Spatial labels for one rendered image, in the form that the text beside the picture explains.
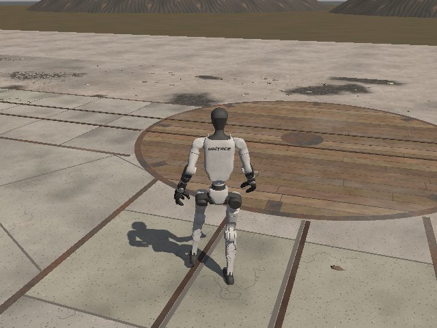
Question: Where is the right robot upper arm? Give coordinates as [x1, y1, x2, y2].
[233, 137, 252, 174]

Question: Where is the left robot foot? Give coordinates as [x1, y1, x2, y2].
[189, 250, 199, 264]

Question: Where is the humanoid robot head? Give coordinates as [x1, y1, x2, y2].
[208, 107, 231, 140]

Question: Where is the left robot upper arm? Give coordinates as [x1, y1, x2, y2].
[185, 137, 205, 176]

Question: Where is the left robot hand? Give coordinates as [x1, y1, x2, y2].
[174, 190, 190, 206]

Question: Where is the robot right forearm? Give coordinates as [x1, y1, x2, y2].
[245, 164, 255, 185]

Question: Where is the robot left forearm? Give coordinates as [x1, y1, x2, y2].
[176, 165, 192, 193]

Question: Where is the right robot hand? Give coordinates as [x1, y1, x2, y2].
[240, 181, 256, 193]

